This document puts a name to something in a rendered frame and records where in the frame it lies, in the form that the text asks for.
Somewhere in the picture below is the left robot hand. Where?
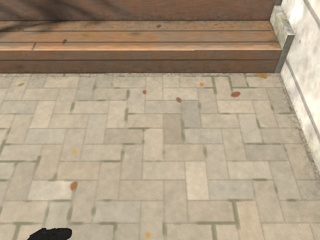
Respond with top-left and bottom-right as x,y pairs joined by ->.
27,228 -> 72,240

